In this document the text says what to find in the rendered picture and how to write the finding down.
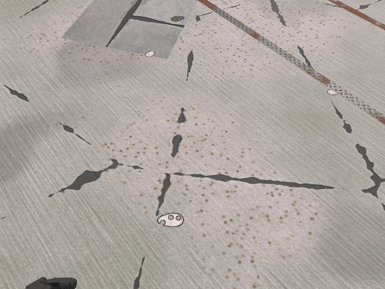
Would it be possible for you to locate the robot left hand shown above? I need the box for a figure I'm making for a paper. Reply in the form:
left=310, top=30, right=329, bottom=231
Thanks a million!
left=26, top=277, right=77, bottom=289

